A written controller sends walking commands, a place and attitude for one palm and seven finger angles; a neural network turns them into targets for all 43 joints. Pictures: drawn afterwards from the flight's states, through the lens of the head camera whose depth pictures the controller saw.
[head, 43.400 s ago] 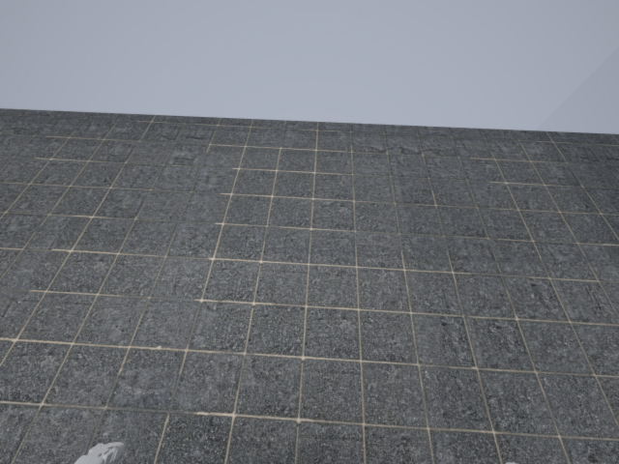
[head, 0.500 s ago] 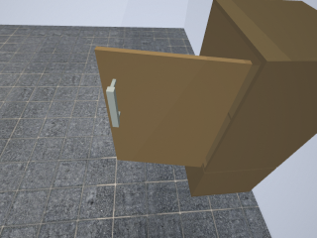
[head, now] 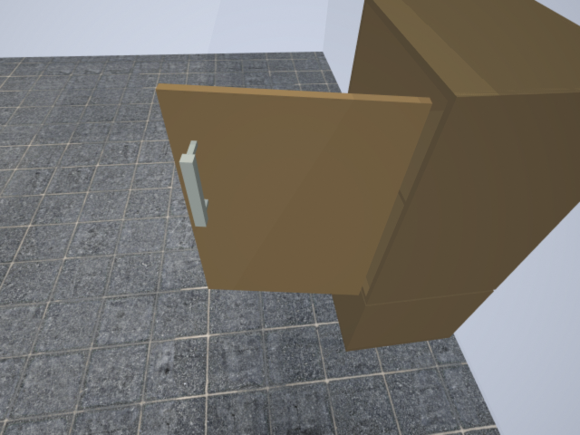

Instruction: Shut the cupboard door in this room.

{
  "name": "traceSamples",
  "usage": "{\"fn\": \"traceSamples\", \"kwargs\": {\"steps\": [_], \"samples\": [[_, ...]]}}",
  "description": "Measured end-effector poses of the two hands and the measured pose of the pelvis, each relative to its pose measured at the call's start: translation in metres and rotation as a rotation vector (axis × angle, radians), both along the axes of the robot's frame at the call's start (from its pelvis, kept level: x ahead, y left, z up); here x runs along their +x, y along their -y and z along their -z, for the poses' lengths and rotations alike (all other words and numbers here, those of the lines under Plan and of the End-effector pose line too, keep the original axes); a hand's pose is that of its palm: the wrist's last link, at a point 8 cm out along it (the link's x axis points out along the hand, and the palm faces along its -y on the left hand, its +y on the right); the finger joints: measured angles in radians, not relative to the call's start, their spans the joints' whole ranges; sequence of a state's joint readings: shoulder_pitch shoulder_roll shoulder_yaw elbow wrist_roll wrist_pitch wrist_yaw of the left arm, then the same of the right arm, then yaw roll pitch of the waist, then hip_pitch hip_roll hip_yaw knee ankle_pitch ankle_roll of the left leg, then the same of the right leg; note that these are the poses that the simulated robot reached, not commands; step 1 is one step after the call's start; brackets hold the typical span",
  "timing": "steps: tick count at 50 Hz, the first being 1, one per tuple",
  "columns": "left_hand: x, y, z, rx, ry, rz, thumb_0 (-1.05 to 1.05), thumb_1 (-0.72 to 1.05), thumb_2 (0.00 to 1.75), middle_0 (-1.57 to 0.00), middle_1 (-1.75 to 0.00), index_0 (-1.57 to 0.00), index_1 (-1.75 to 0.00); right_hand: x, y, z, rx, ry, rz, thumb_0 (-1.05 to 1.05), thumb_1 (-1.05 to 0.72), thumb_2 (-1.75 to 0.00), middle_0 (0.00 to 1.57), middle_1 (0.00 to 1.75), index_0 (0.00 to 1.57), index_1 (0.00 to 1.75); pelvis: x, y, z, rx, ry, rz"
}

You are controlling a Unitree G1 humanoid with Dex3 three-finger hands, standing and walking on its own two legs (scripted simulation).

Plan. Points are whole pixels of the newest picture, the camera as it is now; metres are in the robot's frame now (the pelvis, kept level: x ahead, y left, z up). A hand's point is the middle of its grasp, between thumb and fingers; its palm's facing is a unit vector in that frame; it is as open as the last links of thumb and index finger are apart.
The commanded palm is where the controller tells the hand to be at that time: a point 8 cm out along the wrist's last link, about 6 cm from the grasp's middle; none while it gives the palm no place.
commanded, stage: come to a stop and stand still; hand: left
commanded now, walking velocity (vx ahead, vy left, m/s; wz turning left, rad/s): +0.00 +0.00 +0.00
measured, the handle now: (197, 185) +0.51 +0.20 +0.03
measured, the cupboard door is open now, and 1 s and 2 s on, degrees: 80 80 80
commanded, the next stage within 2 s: look again from close up in 0.12 s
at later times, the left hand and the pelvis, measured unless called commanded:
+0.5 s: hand out of the picture -0.01 +0.17 -0.18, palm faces +0.01 -0.98 -0.21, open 7.4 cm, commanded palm none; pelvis +0.02 +0.01 -0.01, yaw -1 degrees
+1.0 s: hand (168, 376) +0.20 +0.18 -0.04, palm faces +0.23 -0.96 -0.16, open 7.2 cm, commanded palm +0.13 +0.22 -0.07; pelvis +0.02 +0.00 -0.02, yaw +2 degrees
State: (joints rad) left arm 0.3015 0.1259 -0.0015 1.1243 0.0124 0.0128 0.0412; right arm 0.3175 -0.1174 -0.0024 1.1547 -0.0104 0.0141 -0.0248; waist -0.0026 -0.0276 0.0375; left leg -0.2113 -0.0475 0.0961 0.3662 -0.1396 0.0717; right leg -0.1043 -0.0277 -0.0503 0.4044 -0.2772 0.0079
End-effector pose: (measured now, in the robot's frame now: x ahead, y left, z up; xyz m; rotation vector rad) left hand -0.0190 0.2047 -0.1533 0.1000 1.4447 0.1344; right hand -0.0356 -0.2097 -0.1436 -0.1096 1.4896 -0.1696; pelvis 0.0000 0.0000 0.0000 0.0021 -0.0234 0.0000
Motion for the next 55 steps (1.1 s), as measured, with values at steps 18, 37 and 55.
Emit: {"fn": "traceSamples", "kwargs": {"steps": [18,37,55], "samples": [[-0.02,0.003,0.0,0.011,-0.035,0.005,0.01,0.91,0.9,-0.2,-0.3,-0.2,-0.3,0.027,0.002,0.011,0.01,0.074,-0.036,0.01,-0.92,-0.9,0.2,0.3,0.2,0.3,0.004,-0.004,0.009,-0.022,-0.027,-0.008],[0.059,-0.016,-0.001,0.05,0.092,0.071,0.01,0.91,0.9,-0.2,-0.3,-0.2,-0.3,0.073,0.016,0.004,-0.029,0.155,-0.046,0.01,-0.93,-0.9,0.2,0.3,0.2,0.3,0.029,-0.002,0.007,0.003,-0.024,0.03],[0.229,0.0,-0.165,-0.003,1.407,0.029,0.01,0.91,0.9,-0.28,-0.39,-0.28,-0.39,0.178,0.051,-0.018,-0.071,0.798,-0.147,0.01,-0.91,-0.9,0.2,0.3,0.21,0.3,0.012,0.012,0.042,0.03,-0.103,-0.045]]}}
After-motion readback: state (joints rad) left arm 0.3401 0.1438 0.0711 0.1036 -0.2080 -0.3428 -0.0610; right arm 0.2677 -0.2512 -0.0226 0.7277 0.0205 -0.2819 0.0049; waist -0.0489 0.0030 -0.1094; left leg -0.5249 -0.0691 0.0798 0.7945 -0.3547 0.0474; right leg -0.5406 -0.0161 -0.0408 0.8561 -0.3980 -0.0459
